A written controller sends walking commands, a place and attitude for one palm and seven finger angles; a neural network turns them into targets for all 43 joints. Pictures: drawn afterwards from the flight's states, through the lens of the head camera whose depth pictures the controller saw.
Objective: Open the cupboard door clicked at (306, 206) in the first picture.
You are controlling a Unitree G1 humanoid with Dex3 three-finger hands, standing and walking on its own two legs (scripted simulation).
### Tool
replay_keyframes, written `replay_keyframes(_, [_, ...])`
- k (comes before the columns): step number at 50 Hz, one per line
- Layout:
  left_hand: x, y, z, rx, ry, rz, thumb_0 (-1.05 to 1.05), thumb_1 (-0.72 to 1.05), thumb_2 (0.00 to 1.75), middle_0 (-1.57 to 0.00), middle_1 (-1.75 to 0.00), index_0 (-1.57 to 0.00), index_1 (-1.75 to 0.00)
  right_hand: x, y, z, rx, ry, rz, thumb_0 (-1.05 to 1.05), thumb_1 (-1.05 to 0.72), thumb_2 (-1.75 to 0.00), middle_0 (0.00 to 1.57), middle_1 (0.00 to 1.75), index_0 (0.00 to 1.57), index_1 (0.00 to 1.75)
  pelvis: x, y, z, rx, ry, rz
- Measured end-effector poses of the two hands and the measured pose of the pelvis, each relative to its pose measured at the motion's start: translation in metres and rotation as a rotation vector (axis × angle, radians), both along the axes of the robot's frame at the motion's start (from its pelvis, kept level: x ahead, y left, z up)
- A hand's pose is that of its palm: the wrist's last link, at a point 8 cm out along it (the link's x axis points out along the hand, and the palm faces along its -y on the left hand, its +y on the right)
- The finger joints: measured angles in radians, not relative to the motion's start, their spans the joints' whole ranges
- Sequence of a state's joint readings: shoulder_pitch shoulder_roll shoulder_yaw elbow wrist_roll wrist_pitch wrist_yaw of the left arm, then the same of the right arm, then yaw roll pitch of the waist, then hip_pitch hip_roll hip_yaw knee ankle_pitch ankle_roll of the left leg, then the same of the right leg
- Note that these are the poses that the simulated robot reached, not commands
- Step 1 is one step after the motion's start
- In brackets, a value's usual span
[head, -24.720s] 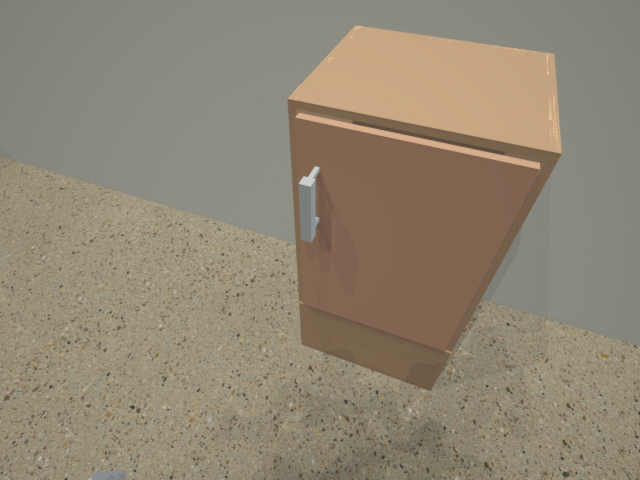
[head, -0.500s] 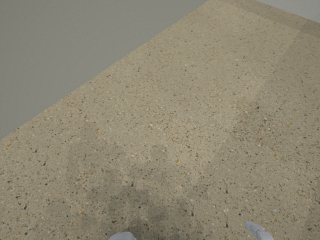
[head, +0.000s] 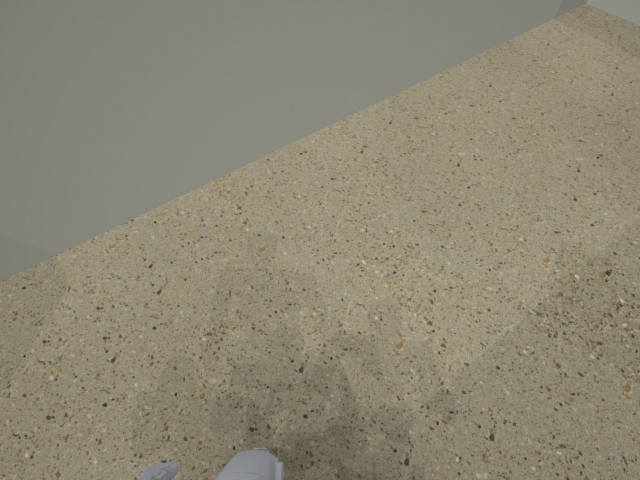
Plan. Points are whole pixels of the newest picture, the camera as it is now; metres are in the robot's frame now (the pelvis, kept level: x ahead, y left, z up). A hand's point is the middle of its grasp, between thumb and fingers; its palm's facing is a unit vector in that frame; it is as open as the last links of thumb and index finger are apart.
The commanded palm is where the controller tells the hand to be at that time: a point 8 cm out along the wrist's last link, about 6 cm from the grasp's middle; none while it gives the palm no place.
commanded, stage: turn to face it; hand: left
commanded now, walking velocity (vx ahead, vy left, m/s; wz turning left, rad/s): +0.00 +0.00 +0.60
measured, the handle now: out of the picture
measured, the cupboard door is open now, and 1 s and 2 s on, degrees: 43 43 43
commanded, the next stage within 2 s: none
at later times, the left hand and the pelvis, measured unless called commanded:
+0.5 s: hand out of the picture +0.06 +0.21 -0.15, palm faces +0.30 -0.90 -0.31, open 7.4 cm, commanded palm none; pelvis +0.02 -0.03 -0.01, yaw +17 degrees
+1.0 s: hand out of the picture -0.01 +0.21 -0.17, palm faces +0.59 -0.77 -0.25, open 7.4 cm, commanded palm none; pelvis +0.04 -0.02 +0.00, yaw +35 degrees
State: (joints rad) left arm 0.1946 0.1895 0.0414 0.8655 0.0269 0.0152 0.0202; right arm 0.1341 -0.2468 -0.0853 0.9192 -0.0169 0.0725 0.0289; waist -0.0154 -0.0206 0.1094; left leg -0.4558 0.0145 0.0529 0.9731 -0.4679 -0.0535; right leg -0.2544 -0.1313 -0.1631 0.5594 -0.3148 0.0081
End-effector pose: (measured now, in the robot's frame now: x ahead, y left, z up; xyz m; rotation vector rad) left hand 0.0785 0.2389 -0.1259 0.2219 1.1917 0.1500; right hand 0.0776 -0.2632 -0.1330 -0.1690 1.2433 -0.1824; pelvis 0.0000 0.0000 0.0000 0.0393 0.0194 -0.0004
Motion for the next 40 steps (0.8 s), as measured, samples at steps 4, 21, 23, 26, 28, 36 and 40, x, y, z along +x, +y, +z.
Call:
replay_keyframes(4, [-0.021,0.008,-0.014,-0.037,0.016,0.078,0.01,0.91,0.90,-0.20,-0.30,-0.20,-0.30,0.030,0.013,0.004,-0.021,-0.022,0.091,0.01,-0.90,-0.90,0.19,0.29,0.20,0.30,0.003,0.006,-0.005,-0.008,-0.001,0.063])
replay_keyframes(21, [-0.032,0.027,0.002,0.043,-0.034,0.270,0.01,0.91,0.90,-0.20,-0.30,-0.20,-0.30,0.070,0.018,-0.006,-0.012,0.002,0.277,0.01,-0.90,-0.90,0.20,0.30,0.21,0.30,0.016,-0.017,-0.006,-0.046,0.010,0.249])
replay_keyframes(23, [-0.033,0.020,0.002,0.068,-0.060,0.282,0.01,0.91,0.90,-0.20,-0.30,-0.20,-0.30,0.078,0.010,-0.016,0.000,0.007,0.287,0.01,-0.90,-0.90,0.20,0.30,0.21,0.30,0.020,-0.026,-0.013,-0.029,0.013,0.271])
replay_keyframes(26, [-0.045,0.005,0.007,0.070,-0.049,0.319,0.01,0.91,0.90,-0.20,-0.30,-0.20,-0.30,0.092,0.005,-0.017,0.002,0.021,0.316,0.01,-0.90,-0.90,0.20,0.30,0.21,0.30,0.022,-0.030,-0.009,-0.021,-0.001,0.316])
replay_keyframes(28, [-0.055,-0.004,0.009,0.057,-0.025,0.347,0.01,0.91,0.90,-0.20,-0.30,-0.20,-0.30,0.103,0.005,-0.013,0.004,0.020,0.337,0.01,-0.90,-0.90,0.20,0.29,0.20,0.30,0.026,-0.032,-0.005,-0.013,-0.003,0.342])
replay_keyframes(36, [-0.095,-0.025,-0.008,-0.027,0.026,0.484,0.01,0.91,0.90,-0.20,-0.30,-0.20,-0.30,0.153,0.041,0.004,-0.009,-0.015,0.491,0.01,-0.90,-0.90,0.19,0.29,0.20,0.30,0.033,-0.028,-0.001,0.000,-0.003,0.463])
replay_keyframes(40, [-0.125,-0.018,-0.031,-0.059,0.058,0.566,0.01,0.91,0.90,-0.20,-0.30,-0.20,-0.30,0.179,0.071,0.002,-0.029,-0.088,0.582,0.01,-0.90,-0.90,0.19,0.29,0.20,0.30,0.033,-0.016,-0.017,-0.023,-0.004,0.517])
